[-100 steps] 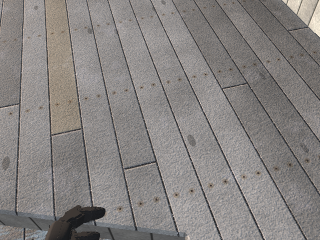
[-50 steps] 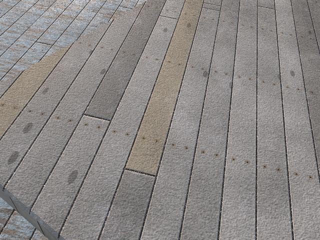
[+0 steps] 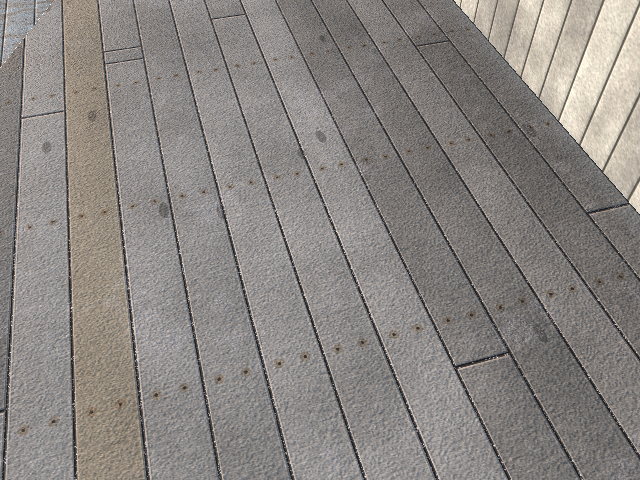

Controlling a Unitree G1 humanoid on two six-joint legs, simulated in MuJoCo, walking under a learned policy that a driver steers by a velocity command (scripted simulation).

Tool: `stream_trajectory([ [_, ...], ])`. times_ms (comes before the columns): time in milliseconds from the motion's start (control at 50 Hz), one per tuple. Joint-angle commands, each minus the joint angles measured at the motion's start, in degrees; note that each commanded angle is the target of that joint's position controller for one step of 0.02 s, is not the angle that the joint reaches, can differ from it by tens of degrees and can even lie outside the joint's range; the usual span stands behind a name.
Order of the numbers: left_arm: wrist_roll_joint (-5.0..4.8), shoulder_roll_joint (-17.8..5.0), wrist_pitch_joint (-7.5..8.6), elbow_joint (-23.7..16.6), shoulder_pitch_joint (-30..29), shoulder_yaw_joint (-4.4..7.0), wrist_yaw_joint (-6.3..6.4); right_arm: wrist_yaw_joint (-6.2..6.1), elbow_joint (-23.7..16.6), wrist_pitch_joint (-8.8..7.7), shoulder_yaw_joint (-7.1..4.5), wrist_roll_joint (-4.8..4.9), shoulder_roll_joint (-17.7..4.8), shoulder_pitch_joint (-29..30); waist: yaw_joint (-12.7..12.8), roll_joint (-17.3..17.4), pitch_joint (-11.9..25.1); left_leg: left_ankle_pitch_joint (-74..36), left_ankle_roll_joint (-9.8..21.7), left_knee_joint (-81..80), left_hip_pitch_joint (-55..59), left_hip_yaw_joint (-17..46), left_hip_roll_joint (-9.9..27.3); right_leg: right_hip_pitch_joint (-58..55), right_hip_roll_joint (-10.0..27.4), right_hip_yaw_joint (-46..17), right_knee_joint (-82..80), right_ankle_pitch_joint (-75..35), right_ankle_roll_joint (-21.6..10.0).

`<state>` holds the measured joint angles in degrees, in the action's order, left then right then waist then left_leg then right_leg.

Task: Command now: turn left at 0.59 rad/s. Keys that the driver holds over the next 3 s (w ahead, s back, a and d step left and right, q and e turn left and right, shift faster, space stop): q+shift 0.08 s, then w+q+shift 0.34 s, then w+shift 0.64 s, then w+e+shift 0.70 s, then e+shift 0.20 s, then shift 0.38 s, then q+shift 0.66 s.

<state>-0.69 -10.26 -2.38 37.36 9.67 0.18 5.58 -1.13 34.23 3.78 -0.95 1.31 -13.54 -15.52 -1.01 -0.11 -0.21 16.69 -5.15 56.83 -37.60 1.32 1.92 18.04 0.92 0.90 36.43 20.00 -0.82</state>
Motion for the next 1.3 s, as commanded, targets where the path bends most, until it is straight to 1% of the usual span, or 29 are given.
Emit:
stream_trajectory([
  [20, -1.12, -12.90, 1.15, -2.82, -2.41, 4.52, -1.01, 1.73, -5.76, -1.07, -1.40, 0.18, -4.57, 4.19, 2.97, -8.26, 2.02, -0.38, 3.11, -10.89, 7.53, -4.04, 2.02, -2.51, 15.65, -9.70, -15.32, -7.68, -10.69],
  [80, -1.27, -11.56, 1.30, -0.41, -1.63, 4.62, -2.19, 2.38, -3.43, -1.48, -3.64, 0.00, -6.58, -1.80, 0.40, -4.23, 1.08, -6.17, 7.56, -27.77, 18.80, -7.21, -1.78, -2.82, 12.24, -3.59, -6.11, -5.02, -6.37],
  [100, 5.46, -9.74, 1.07, 1.04, 5.31, 4.39, -3.49, 2.62, -0.96, -1.92, -3.79, -3.92, -6.29, -7.42, 0.08, 5.71, 5.79, 0.68, 7.94, -30.77, 29.29, -1.25, -1.18, 2.06, 6.71, 4.43, 6.91, 7.46, -2.70],
  [120, 4.69, -7.01, 0.44, -4.21, -0.58, 3.60, -4.72, 2.58, -1.06, -2.02, -6.35, -4.05, -14.34, -13.29, -2.38, 20.70, 5.24, 22.08, 16.02, -38.48, 39.21, 27.55, 11.26, 22.87, -2.23, 4.90, 21.43, 16.84, 1.05],
  [140, 5.17, -7.40, 0.48, -5.50, -3.57, 3.66, -5.16, 2.62, -2.40, -1.86, -6.71, -2.86, -14.22, -15.25, -4.61, 18.84, 6.95, 41.88, 19.82, -49.71, 38.47, 46.22, 15.88, 27.10, -3.25, -4.37, 29.74, 18.59, 0.38],
  [160, 5.34, -3.17, 5.84, -6.13, -1.14, 2.60, -7.24, 2.69, -2.37, -9.92, -3.81, -4.65, -7.86, -11.30, 0.84, 21.27, 0.45, 38.41, 17.27, -45.79, 29.41, 47.31, 14.61, 30.11, -2.63, -14.45, 40.31, 7.54, 0.40],
  [180, 6.10, -6.29, 8.63, -2.81, -1.42, 3.24, -6.55, 2.61, -2.25, -12.08, -2.14, -4.01, -3.13, -6.36, 1.96, 10.77, 2.90, 30.81, 15.22, -43.73, 28.42, 39.01, 13.10, 29.71, -1.35, -12.21, 43.72, 4.05, 0.54],
  [200, 6.79, -5.25, 9.66, -2.28, -1.87, 2.60, -5.50, 2.88, -2.41, -12.47, -1.23, -3.14, -2.09, -3.18, 2.83, 8.63, 5.51, 26.51, 14.37, -41.78, 28.17, 34.09, 10.91, 30.29, -0.15, -11.38, 45.43, -0.64, 0.21],
  [240, 6.10, -5.97, 9.82, -2.80, -3.35, 1.82, -4.87, 2.39, -1.99, -12.45, -1.29, -4.17, -3.79, 1.37, 2.98, 3.42, 5.61, 17.86, 14.30, -40.61, 23.49, 26.03, 6.52, 28.70, 0.67, -8.28, 44.65, -6.98, 2.29],
  [300, 3.69, -8.33, 8.22, -2.75, -1.59, 1.99, -5.23, 2.18, -0.90, -12.53, -1.47, -4.70, -5.66, -1.34, 1.62, 5.56, 5.97, 13.44, 15.64, -40.42, 23.06, 22.73, 3.23, 26.32, 0.33, -6.35, 39.24, -8.79, 5.72],
  [320, 4.10, -10.50, 5.18, -2.63, -1.46, 3.05, -6.20, 1.53, 0.76, -9.20, -5.42, -0.09, -12.75, -7.34, -0.84, 2.90, 6.61, 16.54, 17.31, -43.25, 28.55, 24.97, 3.44, 28.29, 1.90, -2.90, 29.89, -6.98, 3.35],
  [380, 3.39, -9.15, 3.00, -4.00, -7.87, 2.97, -6.70, 1.57, 1.74, -7.01, -5.30, -1.11, -9.48, -11.84, -4.09, 6.45, 0.97, 16.03, 19.22, -45.07, 30.92, 30.47, 4.27, 32.31, 0.68, -3.57, 20.53, -8.33, 4.05],
  [520, 3.05, -8.82, 4.65, -4.65, -13.93, 2.88, -7.31, 2.36, 3.22, -8.56, -5.31, -1.30, -7.40, -9.75, -4.53, 8.78, -0.78, 7.93, 19.14, -47.88, 27.90, 28.04, 4.36, 23.54, 0.92, -2.12, 6.27, -16.07, 3.63],
  [620, 2.15, -10.16, 4.96, -5.62, -11.25, 3.24, -7.58, 2.33, 3.71, -9.07, -5.92, -1.78, -10.75, -6.33, -1.31, 6.98, -2.73, 7.77, 17.24, -49.30, 24.96, 27.91, 6.83, 7.77, 1.61, -1.18, -3.26, -11.40, -0.06],
  [660, 1.92, -12.42, 5.29, -2.88, 0.59, 4.72, -6.44, 2.47, 4.31, -9.00, -5.70, -2.48, -11.58, -4.62, 5.10, 3.57, 1.98, -10.89, 15.55, -37.04, 22.23, 24.04, 4.84, -8.89, -1.15, 1.26, -6.24, -6.02, -1.73],
  [680, 2.91, -15.73, 5.84, 0.15, 12.62, 6.11, -5.17, 2.74, 4.63, -9.24, -4.98, -2.69, -9.23, -4.96, 10.18, -2.75, 9.29, -20.04, 13.64, -17.30, 15.18, 17.84, 0.60, -25.50, 1.68, -2.61, -5.06, -0.49, -3.34],
  [700, 3.93, -19.53, 6.29, 0.79, 23.33, 6.72, -4.12, 2.31, 3.45, -9.74, -3.36, -3.48, -3.88, -4.49, 13.21, -14.66, 15.79, -3.01, 12.40, 4.49, 6.23, 11.38, -4.47, -35.34, 13.78, -18.79, -8.85, 23.10, -4.91],
  [720, 5.03, -21.38, 6.76, 0.47, 17.97, 6.77, -4.77, 2.04, 2.04, -9.69, -2.13, -0.52, -0.72, -9.44, 6.70, -25.09, 12.11, 10.54, 10.68, 15.96, -9.79, 7.37, -10.23, -36.03, 20.86, -48.79, -24.74, 34.74, -7.99],
  [740, 4.23, -15.69, 7.05, -0.22, 12.52, 5.88, -5.32, 1.63, 3.19, -9.07, -2.37, -1.99, -4.78, -5.91, 4.77, -10.26, 4.82, 2.41, 11.81, 20.03, -13.06, 7.84, -5.66, -27.94, 21.57, -49.08, -25.78, 33.31, -9.08],
  [780, 3.36, -11.87, 7.88, 0.75, 11.31, 4.76, -5.80, 3.22, 3.15, -8.79, -2.63, -3.67, -6.87, -0.45, 3.50, -0.39, 0.40, -3.23, 11.39, 18.61, -11.14, 6.94, -2.07, -18.83, 15.92, -32.62, -24.73, 21.36, -9.41],
  [920, 0.92, -9.08, 10.33, 8.16, 20.04, 3.21, -6.12, 5.00, -1.80, -7.58, -0.34, -4.38, -4.09, 13.87, 2.33, -2.18, -7.60, -8.84, 9.59, 5.64, -16.14, -1.85, 0.11, -14.73, 7.15, -10.06, -31.22, -19.94, -7.17],
  [1000, 0.24, -10.51, 10.89, 11.22, 21.37, 2.76, -6.02, 6.17, -3.72, -8.28, 2.14, -2.76, -0.26, 19.82, 2.31, -3.52, -8.47, -22.01, 11.69, -16.65, 4.13, -9.11, -1.16, -8.32, 6.04, -2.13, -36.97, -47.51, -4.30],
  [1080, 1.13, -14.92, 9.53, 14.24, 24.38, 3.26, -4.32, 3.43, 0.39, -7.71, 0.29, -3.68, -6.59, 11.10, -3.25, -6.91, 2.00, -15.70, 14.14, -20.48, 20.72, -10.35, -8.72, -22.04, 9.45, -0.15, -17.33, -87.41, -3.39],
  [1120, 1.83, -17.09, 8.24, 13.65, 18.00, 3.86, -3.78, 0.97, 7.09, -7.24, -2.36, -3.57, -11.69, -11.99, -15.27, -8.25, 11.65, -10.47, 16.14, -25.42, 45.09, -3.02, -4.09, -13.31, 8.69, -0.65, 12.29, -76.24, -4.44],
  [1140, 2.56, -10.20, 8.33, 11.88, 17.98, 2.66, -4.33, -0.11, 8.49, -7.19, -3.85, -4.71, -15.73, -17.43, -13.33, 2.26, 16.98, 6.13, 16.99, -22.70, 57.24, 10.70, 9.65, -0.03, 1.45, -0.39, 35.08, -26.40, -6.16],
  [1160, -1.60, -4.77, 8.43, 9.65, 26.53, 1.28, -4.99, 0.45, 6.98, -7.80, -3.83, -6.01, -15.85, -12.32, -4.56, 13.87, 24.27, 12.61, 24.62, -31.20, 67.34, 42.64, 24.94, 18.61, -4.65, -6.06, 53.43, 7.80, -5.63],
  [1180, -0.32, -10.76, 8.18, 9.24, 17.40, 2.47, -4.53, 0.91, 7.15, -7.64, -3.85, -4.42, -11.05, -8.59, -6.86, 0.52, 16.00, 19.80, 21.89, -38.84, 57.89, 38.74, 19.86, 23.29, -0.67, -6.60, 50.80, -1.38, -7.15],
  [1220, 0.20, -8.95, 7.51, 8.67, 12.91, 2.28, -5.60, 1.13, 8.95, -8.86, -2.88, -4.40, -6.21, -3.00, -1.93, -2.92, 1.21, 9.27, 18.47, -44.63, 39.41, 23.95, 16.83, 21.52, 3.37, -6.26, 43.52, -6.94, -7.01],
  [1300, 2.15, -5.00, 3.55, 7.41, 10.19, 1.82, -7.83, 1.36, 12.88, -11.12, -1.93, -2.15, -3.11, -4.22, 3.16, 2.16, -6.67, -2.81, 12.58, -50.32, 26.88, 3.98, 11.98, 21.71, 7.75, -5.57, 38.72, -7.89, -5.14],
])
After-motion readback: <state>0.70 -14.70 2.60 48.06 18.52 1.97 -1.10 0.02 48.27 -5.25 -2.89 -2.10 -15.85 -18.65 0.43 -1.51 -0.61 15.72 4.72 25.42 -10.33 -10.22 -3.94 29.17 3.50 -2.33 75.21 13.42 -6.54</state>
